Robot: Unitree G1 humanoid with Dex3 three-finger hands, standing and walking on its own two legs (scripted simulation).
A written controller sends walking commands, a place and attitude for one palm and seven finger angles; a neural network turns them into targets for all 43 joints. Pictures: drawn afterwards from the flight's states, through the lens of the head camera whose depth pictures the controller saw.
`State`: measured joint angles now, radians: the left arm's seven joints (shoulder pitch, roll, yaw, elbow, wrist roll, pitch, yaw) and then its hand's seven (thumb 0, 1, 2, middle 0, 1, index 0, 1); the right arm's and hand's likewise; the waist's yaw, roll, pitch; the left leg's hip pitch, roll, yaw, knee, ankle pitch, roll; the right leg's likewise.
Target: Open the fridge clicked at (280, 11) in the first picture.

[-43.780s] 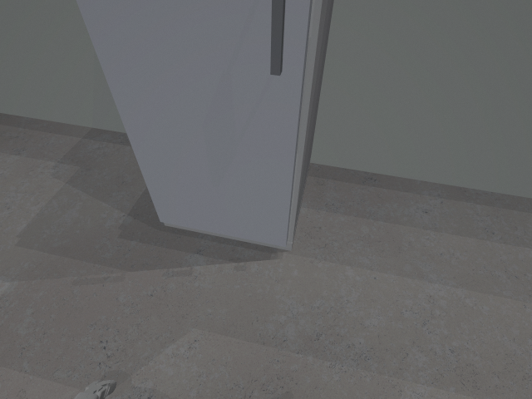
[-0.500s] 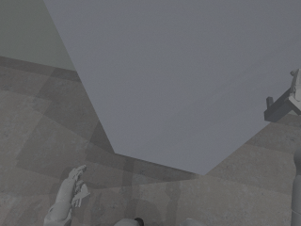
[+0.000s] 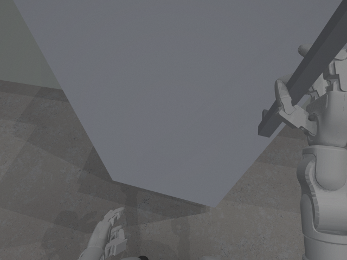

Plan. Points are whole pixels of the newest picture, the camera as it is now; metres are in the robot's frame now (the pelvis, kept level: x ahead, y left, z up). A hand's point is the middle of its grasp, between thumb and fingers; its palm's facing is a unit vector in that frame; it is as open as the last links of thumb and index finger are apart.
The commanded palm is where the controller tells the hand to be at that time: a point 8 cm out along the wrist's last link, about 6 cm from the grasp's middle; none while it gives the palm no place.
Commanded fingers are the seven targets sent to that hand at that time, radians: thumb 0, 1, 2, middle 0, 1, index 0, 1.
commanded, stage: walk backward, drawing the door open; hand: right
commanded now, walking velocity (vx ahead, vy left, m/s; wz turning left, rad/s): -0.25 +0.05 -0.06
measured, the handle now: (297, 75) +0.38 -0.16 +0.24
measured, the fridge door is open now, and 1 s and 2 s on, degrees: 5 22 42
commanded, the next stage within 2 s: none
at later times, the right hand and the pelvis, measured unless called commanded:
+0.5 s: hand (284, 147) +0.26 -0.12 +0.22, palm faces +0.13 +0.97 -0.22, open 8.3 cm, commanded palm +0.22 -0.17 +0.22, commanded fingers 0.00 -0.90 -0.90 0.45 1.40 0.45 1.40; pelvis -0.06 +0.01 -0.01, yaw -3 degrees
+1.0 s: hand (262, 200) +0.19 -0.08 +0.22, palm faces +0.23 +0.95 -0.22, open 8.5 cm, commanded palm +0.15 -0.12 +0.22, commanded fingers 0.00 -0.90 -0.90 0.45 1.40 0.45 1.40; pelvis -0.08 +0.09 +0.00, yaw -16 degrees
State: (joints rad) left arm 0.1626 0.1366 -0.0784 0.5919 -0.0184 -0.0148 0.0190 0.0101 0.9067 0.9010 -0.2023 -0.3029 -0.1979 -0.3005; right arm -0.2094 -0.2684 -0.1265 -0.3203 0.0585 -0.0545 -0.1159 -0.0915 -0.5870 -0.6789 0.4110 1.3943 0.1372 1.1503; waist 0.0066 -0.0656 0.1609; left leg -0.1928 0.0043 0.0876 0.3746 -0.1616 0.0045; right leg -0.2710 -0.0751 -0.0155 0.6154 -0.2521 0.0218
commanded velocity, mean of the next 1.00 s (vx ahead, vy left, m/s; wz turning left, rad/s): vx -0.21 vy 0.19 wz -0.29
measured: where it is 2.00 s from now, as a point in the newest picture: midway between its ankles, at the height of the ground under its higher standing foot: outside the picture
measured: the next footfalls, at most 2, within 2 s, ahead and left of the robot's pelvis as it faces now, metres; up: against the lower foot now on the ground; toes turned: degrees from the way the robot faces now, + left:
right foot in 0.82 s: -0.06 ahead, -0.10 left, +0.00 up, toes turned -11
right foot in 1.30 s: -0.11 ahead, +0.03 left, +0.00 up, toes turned -27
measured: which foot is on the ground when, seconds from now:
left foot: down 0.00-1.00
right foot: down 0.00-0.64, up 0.66-0.80, down 0.82-1.00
